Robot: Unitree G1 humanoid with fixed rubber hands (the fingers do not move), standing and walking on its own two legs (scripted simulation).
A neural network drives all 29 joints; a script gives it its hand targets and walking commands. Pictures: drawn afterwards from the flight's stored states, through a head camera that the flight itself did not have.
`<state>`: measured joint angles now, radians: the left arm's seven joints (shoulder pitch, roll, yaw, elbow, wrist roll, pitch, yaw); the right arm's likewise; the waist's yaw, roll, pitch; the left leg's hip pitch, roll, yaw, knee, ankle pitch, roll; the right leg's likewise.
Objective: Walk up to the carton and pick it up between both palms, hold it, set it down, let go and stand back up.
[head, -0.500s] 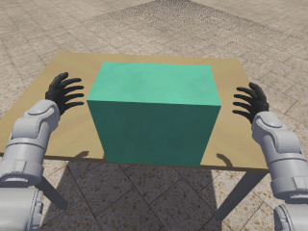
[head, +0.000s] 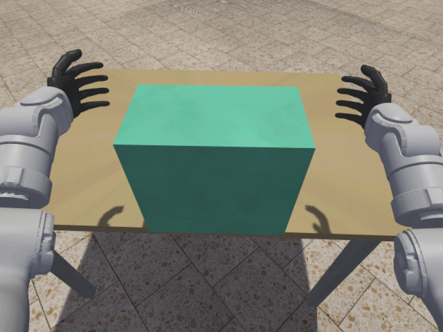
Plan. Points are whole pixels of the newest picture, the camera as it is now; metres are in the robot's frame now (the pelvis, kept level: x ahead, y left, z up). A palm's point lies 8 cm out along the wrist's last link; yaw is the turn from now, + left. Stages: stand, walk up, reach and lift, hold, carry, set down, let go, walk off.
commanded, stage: reach and lift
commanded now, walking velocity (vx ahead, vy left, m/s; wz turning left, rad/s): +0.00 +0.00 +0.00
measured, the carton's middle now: (216, 165) +0.44 +0.02 +0.06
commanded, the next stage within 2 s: none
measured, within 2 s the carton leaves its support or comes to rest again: neither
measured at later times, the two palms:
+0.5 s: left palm (79, 89) +0.49 +0.25 +0.22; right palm (365, 108) +0.45 -0.24 +0.19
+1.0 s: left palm (103, 130) +0.49 +0.24 +0.12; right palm (343, 146) +0.45 -0.23 +0.10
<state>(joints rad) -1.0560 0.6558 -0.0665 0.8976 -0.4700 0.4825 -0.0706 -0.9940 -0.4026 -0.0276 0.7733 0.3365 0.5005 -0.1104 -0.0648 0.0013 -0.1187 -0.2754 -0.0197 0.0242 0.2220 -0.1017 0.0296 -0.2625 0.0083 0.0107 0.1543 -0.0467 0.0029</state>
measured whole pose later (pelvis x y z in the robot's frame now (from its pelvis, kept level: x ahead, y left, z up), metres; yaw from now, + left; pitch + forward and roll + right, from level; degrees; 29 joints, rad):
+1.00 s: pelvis +0.02 +0.00 +0.00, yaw +1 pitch +19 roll +0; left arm -1.01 0.55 -0.07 1.22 -0.42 0.07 -0.13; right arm -0.91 -0.31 0.01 0.94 0.30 0.16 -0.09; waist -0.09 0.04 -0.18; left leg -0.43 -0.03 -0.01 0.18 -0.07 0.02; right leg -0.40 0.01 0.02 0.09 -0.01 0.01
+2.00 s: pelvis +0.01 +0.00 +0.00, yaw +1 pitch +18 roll +0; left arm -1.01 0.41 -0.03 1.23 -0.29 0.00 -0.06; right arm -0.94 -0.16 -0.12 1.03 0.13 0.09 -0.10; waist -0.08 0.03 -0.21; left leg -0.43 -0.04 -0.03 0.17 -0.06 0.02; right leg -0.40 0.00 0.02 0.07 0.00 0.01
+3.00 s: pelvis +0.03 +0.00 +0.00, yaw +2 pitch +17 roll +0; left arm -0.87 0.32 0.24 1.04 -0.03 0.00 -0.15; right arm -0.76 -0.03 -0.34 0.71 -0.14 0.17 -0.03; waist -0.07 0.03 -0.19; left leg -0.24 -0.03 -0.03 -0.09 0.04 0.03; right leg -0.24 0.00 0.01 -0.09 0.05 0.00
